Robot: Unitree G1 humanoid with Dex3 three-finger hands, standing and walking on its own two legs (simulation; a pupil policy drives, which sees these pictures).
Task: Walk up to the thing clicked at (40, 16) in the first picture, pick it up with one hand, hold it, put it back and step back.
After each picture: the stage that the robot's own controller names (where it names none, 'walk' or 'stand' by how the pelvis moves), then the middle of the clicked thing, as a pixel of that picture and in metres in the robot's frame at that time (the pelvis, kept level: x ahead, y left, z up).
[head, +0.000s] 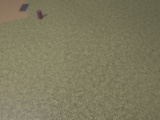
stand; (39, 14) +1.95 +0.66 -0.72
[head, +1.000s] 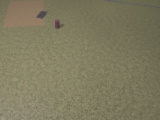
walk; (57, 24) +1.86 +0.34 -0.69
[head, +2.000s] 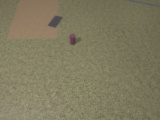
walk; (72, 39) +1.27 +0.13 -0.70
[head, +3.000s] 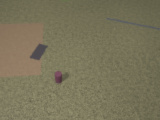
walk; (58, 77) +0.81 +0.20 -0.71
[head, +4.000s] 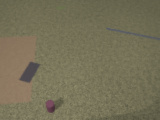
walk; (50, 106) +0.52 +0.24 -0.71
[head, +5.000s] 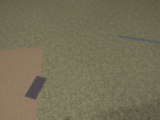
stand; out of the picture +0.36 +0.24 -0.69
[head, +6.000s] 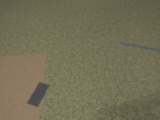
stand; out of the picture +0.32 +0.23 -0.72
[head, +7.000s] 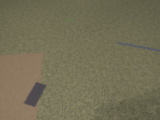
stand; out of the picture +0.32 +0.23 -0.73
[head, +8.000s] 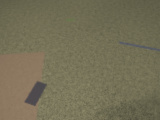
stand; out of the picture +0.32 +0.24 -0.73
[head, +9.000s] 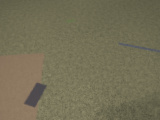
stand; out of the picture +0.31 +0.24 -0.73
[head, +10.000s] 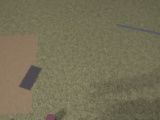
go down; out of the picture +0.33 +0.24 -0.70
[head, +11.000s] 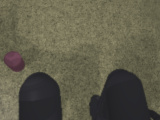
go down; (15, 62) +0.40 +0.26 -0.29
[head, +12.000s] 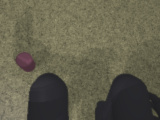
close in; (26, 62) +0.40 +0.25 -0.29
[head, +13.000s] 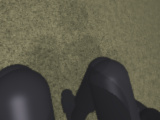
close in; out of the picture +0.39 +0.29 -0.22
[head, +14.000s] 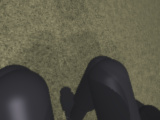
close; out of the picture +0.38 +0.29 -0.22
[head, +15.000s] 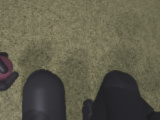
lift; (0, 71) +0.32 +0.27 -0.14
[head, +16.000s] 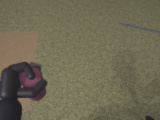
lift; (34, 84) +0.32 +0.18 +0.01
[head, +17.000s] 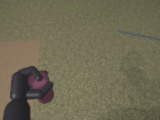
hold; (42, 88) +0.32 +0.17 -0.01
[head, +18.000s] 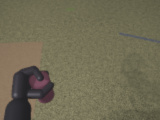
hold; (42, 87) +0.32 +0.17 -0.01
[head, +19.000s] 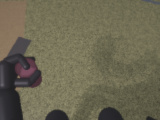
crouch; (30, 74) +0.37 +0.20 -0.07
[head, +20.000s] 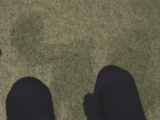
lower; out of the picture +0.45 +0.28 -0.14
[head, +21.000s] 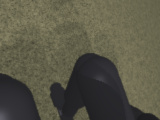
lower; out of the picture +0.42 +0.30 -0.23
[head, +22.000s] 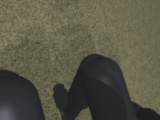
lower; out of the picture +0.41 +0.30 -0.23
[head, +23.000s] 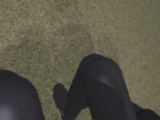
lower; out of the picture +0.41 +0.30 -0.23
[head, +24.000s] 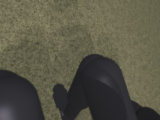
lower; out of the picture +0.41 +0.30 -0.23
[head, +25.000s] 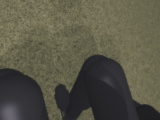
open; out of the picture +0.40 +0.28 -0.23
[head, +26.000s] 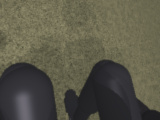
stand; out of the picture +0.40 +0.27 -0.23
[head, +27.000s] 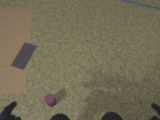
stand; (50, 100) +0.38 +0.21 -0.56
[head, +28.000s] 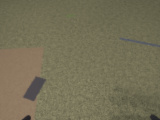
stand; out of the picture +0.36 +0.20 -0.67
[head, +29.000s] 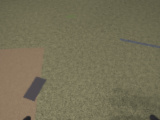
stand; out of the picture +0.36 +0.20 -0.67
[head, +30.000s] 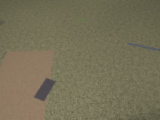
stand; out of the picture +0.38 +0.19 -0.72
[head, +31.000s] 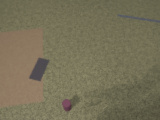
walk; (67, 105) +0.43 +0.13 -0.70
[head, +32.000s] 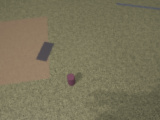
walk; (71, 79) +0.65 +0.14 -0.70
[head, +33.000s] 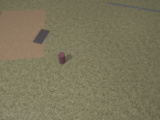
stand; (61, 58) +0.96 +0.21 -0.70
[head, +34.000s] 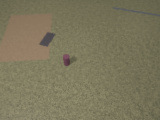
stand; (66, 60) +1.00 +0.20 -0.71
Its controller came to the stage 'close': yes
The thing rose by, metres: 0.71
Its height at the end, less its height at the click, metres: +0.00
